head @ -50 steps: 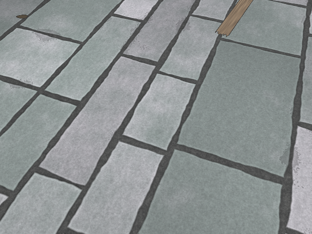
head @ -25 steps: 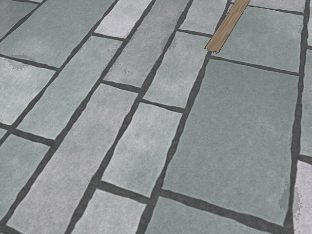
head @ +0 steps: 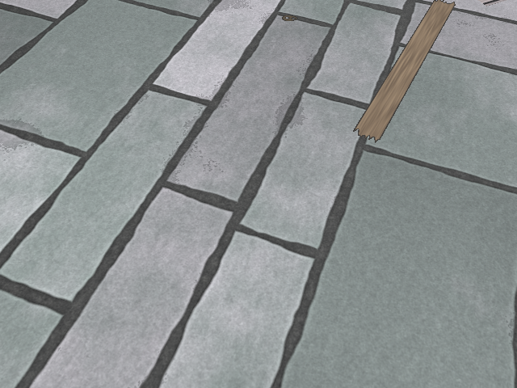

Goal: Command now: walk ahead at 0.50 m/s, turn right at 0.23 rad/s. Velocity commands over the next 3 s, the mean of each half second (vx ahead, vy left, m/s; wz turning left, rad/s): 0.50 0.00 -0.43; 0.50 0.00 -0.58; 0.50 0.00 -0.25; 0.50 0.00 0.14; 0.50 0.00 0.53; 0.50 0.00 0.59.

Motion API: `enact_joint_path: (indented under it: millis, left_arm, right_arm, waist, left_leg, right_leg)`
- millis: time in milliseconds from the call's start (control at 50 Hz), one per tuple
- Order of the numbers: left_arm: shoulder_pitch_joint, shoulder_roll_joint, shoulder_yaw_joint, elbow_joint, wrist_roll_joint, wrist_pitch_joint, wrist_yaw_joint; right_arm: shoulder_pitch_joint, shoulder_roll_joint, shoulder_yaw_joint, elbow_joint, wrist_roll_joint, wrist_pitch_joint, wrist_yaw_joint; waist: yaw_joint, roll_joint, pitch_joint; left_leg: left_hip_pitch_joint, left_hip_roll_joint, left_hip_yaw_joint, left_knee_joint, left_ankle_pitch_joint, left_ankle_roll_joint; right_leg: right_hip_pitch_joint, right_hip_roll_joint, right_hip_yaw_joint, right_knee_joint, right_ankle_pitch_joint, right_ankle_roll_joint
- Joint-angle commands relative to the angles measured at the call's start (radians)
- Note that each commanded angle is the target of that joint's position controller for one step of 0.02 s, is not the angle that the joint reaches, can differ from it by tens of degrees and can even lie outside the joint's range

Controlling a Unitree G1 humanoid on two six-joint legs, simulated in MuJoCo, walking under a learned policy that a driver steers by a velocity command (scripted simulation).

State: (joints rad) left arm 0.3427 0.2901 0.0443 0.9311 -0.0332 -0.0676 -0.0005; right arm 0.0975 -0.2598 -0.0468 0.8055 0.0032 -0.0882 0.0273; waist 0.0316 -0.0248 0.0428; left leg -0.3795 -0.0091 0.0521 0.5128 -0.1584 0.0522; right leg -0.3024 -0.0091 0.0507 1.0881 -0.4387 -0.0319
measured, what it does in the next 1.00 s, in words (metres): walks ahead, turning right: right foot, then left foot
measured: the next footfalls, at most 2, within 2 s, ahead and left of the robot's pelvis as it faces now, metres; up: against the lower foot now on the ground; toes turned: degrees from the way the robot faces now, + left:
right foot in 0.44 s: +0.38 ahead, -0.16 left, +0.00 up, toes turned -17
left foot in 0.92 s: +0.72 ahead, -0.06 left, +0.00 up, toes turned -34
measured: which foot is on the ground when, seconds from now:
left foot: down 0.00-0.46, up 0.48-0.90, down 0.92-1.00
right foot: up 0.00-0.42, down 0.44-0.92, up 0.94-1.00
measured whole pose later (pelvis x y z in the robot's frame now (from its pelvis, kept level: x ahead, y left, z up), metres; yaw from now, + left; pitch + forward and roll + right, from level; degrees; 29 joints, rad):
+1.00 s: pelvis +0.56 -0.10 -0.01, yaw -33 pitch +2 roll +1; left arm 0.36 0.31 0.07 0.74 -0.03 -0.03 0.02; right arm 0.08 -0.27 -0.05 0.75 -0.01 -0.12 0.02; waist 0.04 -0.03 0.02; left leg -0.42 -0.02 0.00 0.55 -0.16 0.02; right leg -0.29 0.07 0.15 1.05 -0.49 -0.03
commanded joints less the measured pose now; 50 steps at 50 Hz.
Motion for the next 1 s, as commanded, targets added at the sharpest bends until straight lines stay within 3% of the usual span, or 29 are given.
enact_joint_path:
  millis: [20,60,100,160,240,300,340,400,420,440,460,480,500,520,540,560,580,620,680,740,780,840,880,900,920,940,960,980,1000]
  left_arm:
    - [-0.041,0.115,0.036,-0.080,-0.002,-0.011,0.009]
    - [-0.003,0.068,0.033,-0.066,0.001,0.015,0.008]
    - [-0.030,0.058,0.035,-0.084,0.002,0.029,0.011]
    - [-0.096,0.055,0.039,-0.112,0.009,0.026,0.004]
    - [-0.225,0.024,0.023,-0.161,0.016,0.017,-0.022]
    - [-0.314,0.015,0.015,-0.216,0.016,0.018,-0.041]
    - [-0.345,0.020,0.015,-0.250,0.014,0.020,-0.055]
    - [-0.274,0.065,0.038,-0.267,0.013,0.028,-0.066]
    - [-0.172,0.099,0.058,-0.250,0.010,0.031,-0.064]
    - [-0.011,0.153,0.090,-0.212,0.008,0.033,-0.051]
    - [0.110,0.249,0.119,-0.187,0.007,0.045,-0.025]
    - [0.044,0.292,0.117,-0.221,0.006,0.034,-0.027]
    - [0.060,0.203,0.091,-0.228,0.013,0.024,-0.032]
    - [0.026,0.163,0.080,-0.229,0.019,0.013,-0.031]
    - [-0.036,0.142,0.073,-0.235,0.018,0.004,-0.033]
    - [-0.092,0.108,0.063,-0.249,0.020,0.001,-0.029]
    - [-0.117,0.100,0.057,-0.265,0.030,0.000,-0.023]
    - [-0.117,0.119,0.060,-0.269,0.025,-0.002,-0.014]
    - [-0.079,0.160,0.072,-0.264,0.020,0.001,0.007]
    - [-0.040,0.166,0.076,-0.255,0.015,0.012,0.015]
    - [-0.005,0.167,0.077,-0.241,0.011,0.016,0.014]
    - [0.013,0.150,0.075,-0.231,0.008,0.022,0.020]
    - [-0.005,0.148,0.076,-0.236,0.012,0.028,0.023]
    - [-0.014,0.124,0.067,-0.243,0.015,0.030,0.022]
    - [-0.015,0.070,0.046,-0.258,0.024,0.028,0.018]
    - [0.104,0.005,0.027,-0.285,0.005,0.019,0.017]
    - [0.128,0.067,0.029,-0.286,-0.007,0.015,0.019]
    - [0.054,0.147,0.051,-0.281,-0.009,0.019,0.019]
    - [-0.015,0.157,0.055,-0.292,0.001,0.026,0.020]
  right_arm:
    - [0.085,-0.089,-0.022,-0.006,-0.011,-0.016,-0.005]
    - [0.069,-0.088,-0.025,0.008,-0.019,-0.029,-0.003]
    - [0.077,-0.110,-0.031,0.026,-0.024,-0.037,-0.009]
    - [0.100,-0.126,-0.034,0.047,-0.025,-0.036,-0.024]
    - [0.134,-0.153,-0.036,0.065,-0.016,-0.025,-0.040]
    - [0.198,-0.171,-0.043,0.093,-0.004,-0.002,-0.044]
    - [0.215,-0.182,-0.049,0.101,0.004,0.018,-0.045]
    - [0.181,-0.221,-0.061,0.085,0.011,0.042,-0.057]
    - [0.170,-0.230,-0.064,0.078,0.010,0.051,-0.061]
    - [0.150,-0.226,-0.061,0.069,0.014,0.053,-0.065]
    - [0.180,-0.167,-0.040,0.045,-0.014,0.039,-0.061]
    - [0.237,-0.056,-0.004,-0.003,-0.016,0.001,-0.039]
    - [0.123,-0.153,-0.024,-0.017,0.018,-0.041,-0.020]
    - [0.053,-0.168,-0.028,-0.046,0.046,-0.061,-0.012]
    - [0.049,-0.150,-0.025,-0.041,0.033,-0.066,-0.018]
    - [0.055,-0.162,-0.035,-0.029,0.009,-0.059,-0.025]
    - [0.075,-0.162,-0.038,-0.027,0.001,-0.045,-0.024]
    - [0.089,-0.140,-0.038,-0.033,-0.013,-0.023,-0.025]
    - [-0.011,-0.107,-0.025,-0.070,-0.020,-0.012,-0.030]
    - [-0.113,-0.083,-0.012,-0.102,-0.011,-0.018,-0.022]
    - [-0.155,-0.096,-0.014,-0.123,0.001,-0.023,-0.015]
    - [-0.153,-0.141,-0.028,-0.133,0.007,-0.035,-0.006]
    - [-0.089,-0.165,-0.040,-0.119,0.007,-0.046,-0.004]
    - [-0.002,-0.183,-0.053,-0.096,0.002,-0.051,-0.008]
    - [0.129,-0.225,-0.067,-0.079,-0.016,-0.056,-0.015]
    - [0.255,-0.316,-0.091,-0.056,-0.032,-0.045,-0.019]
    - [0.265,-0.264,-0.080,-0.046,-0.007,-0.037,-0.011]
    - [0.208,-0.185,-0.059,-0.067,0.000,-0.031,-0.013]
    - [0.158,-0.156,-0.048,-0.076,-0.006,-0.022,-0.016]
  waist:
    - [-0.052,0.132,-0.060]
    - [-0.024,0.137,-0.048]
    - [-0.017,0.111,-0.022]
    - [-0.030,0.087,-0.001]
    - [-0.077,0.062,0.033]
    - [-0.111,0.045,0.061]
    - [-0.109,0.051,0.064]
    - [-0.039,0.108,-0.017]
    - [0.021,0.116,-0.075]
    - [0.109,0.087,-0.155]
    - [0.127,-0.083,-0.251]
    - [0.020,-0.257,-0.358]
    - [0.094,-0.109,-0.365]
    - [0.084,-0.064,-0.237]
    - [0.029,0.038,-0.141]
    - [-0.004,0.040,-0.105]
    - [-0.030,0.016,-0.088]
    - [-0.051,0.012,-0.074]
    - [-0.026,-0.004,-0.041]
    - [0.021,-0.042,-0.034]
    - [0.040,-0.056,-0.034]
    - [0.026,-0.077,-0.040]
    - [-0.015,-0.108,-0.050]
    - [-0.061,-0.106,-0.089]
    - [-0.121,-0.047,-0.205]
    - [-0.097,0.230,-0.358]
    - [-0.093,0.331,-0.356]
    - [-0.111,0.213,-0.218]
    - [-0.105,0.140,-0.137]
  left_leg:
    - [0.300,0.269,-0.302,-0.320,-0.038,0.132]
    - [0.217,0.248,-0.209,-0.370,0.047,0.131]
    - [0.203,0.248,-0.134,-0.397,0.124,0.138]
    - [0.243,0.236,-0.040,-0.407,0.202,0.127]
    - [0.285,0.229,0.062,-0.420,0.235,0.104]
    - [0.420,0.271,0.090,-0.377,0.306,0.104]
    - [0.501,0.296,0.107,-0.321,0.414,0.096]
    - [0.536,0.299,0.149,-0.126,0.874,0.064]
    - [0.513,0.286,0.160,0.023,0.966,0.050]
    - [0.401,0.245,0.178,0.243,0.887,0.017]
    - [0.124,0.177,0.179,0.568,0.394,-0.026]
    - [-0.282,-0.059,0.016,0.893,-0.409,-0.078]
    - [-0.388,-0.001,-0.158,0.926,-0.391,-0.049]
    - [-0.423,0.043,-0.148,0.875,-0.310,-0.023]
    - [-0.381,0.087,-0.142,0.767,-0.242,-0.023]
    - [-0.320,0.117,-0.139,0.677,-0.204,-0.034]
    - [-0.258,0.129,-0.141,0.645,-0.177,-0.047]
    - [-0.221,0.126,-0.122,0.557,-0.147,-0.086]
    - [-0.222,0.100,-0.099,0.344,0.012,-0.129]
    - [-0.137,0.048,-0.089,0.116,0.212,-0.132]
    - [-0.102,0.028,-0.099,0.052,0.258,-0.126]
    - [-0.083,0.026,-0.139,-0.017,0.194,-0.098]
    - [-0.008,0.022,-0.130,-0.039,0.112,-0.065]
    - [0.114,0.022,-0.115,-0.072,0.105,-0.040]
    - [0.338,0.135,-0.211,-0.053,0.068,0.015]
    - [0.701,0.369,-0.617,-0.113,-0.144,0.166]
    - [0.729,0.441,-0.872,-0.211,-0.396,0.202]
    - [0.612,0.403,-0.746,-0.235,-0.457,0.160]
    - [0.492,0.363,-0.596,-0.236,-0.347,0.125]
  right_leg:
    - [-0.337,-0.119,0.053,0.061,0.124,-0.005]
    - [-0.273,-0.128,0.052,0.042,0.182,0.007]
    - [-0.317,-0.128,0.065,0.002,0.258,0.019]
    - [-0.376,-0.116,0.075,-0.146,0.415,0.029]
    - [-0.346,-0.102,-0.012,-0.355,0.548,0.022]
    - [-0.410,-0.094,-0.044,-0.433,0.501,0.002]
    - [-0.428,-0.079,-0.075,-0.460,0.419,-0.018]
    - [-0.259,0.007,-0.161,-0.459,0.267,-0.072]
    - [-0.127,0.046,-0.178,-0.469,0.243,-0.098]
    - [0.119,0.076,-0.157,-0.552,0.310,-0.140]
    - [0.421,-0.105,0.128,-0.561,0.347,-0.209]
    - [0.700,-0.325,0.718,-0.722,0.191,-0.419]
    - [0.696,-0.322,0.712,-0.797,0.160,-0.381]
    - [0.584,-0.287,0.558,-0.800,0.212,-0.336]
    - [0.425,-0.238,0.441,-0.808,0.320,-0.299]
    - [0.319,-0.202,0.359,-0.819,0.412,-0.277]
    - [0.239,-0.181,0.328,-0.841,0.466,-0.273]
    - [0.154,-0.162,0.283,-0.868,0.543,-0.279]
    - [0.080,-0.116,0.208,-0.879,0.553,-0.253]
    - [0.036,-0.068,0.175,-0.859,0.438,-0.198]
    - [0.049,-0.084,0.214,-0.841,0.380,-0.182]
    - [0.139,-0.123,0.304,-0.757,0.324,-0.164]
    - [0.163,-0.134,0.349,-0.688,0.348,-0.147]
    - [0.147,-0.095,0.335,-0.608,0.387,-0.122]
    - [0.066,-0.036,0.273,-0.385,0.336,-0.086]
    - [-0.264,0.109,0.128,-0.036,0.028,-0.008]
    - [-0.444,0.066,0.125,0.147,-0.164,0.006]
    - [-0.498,0.015,0.134,0.216,-0.080,0.010]
    - [-0.484,-0.021,0.093,0.216,-0.008,0.013]
Over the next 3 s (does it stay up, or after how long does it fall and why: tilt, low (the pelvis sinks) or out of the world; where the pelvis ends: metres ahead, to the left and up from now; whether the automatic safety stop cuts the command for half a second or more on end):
stays up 1.49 -0.59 -0.02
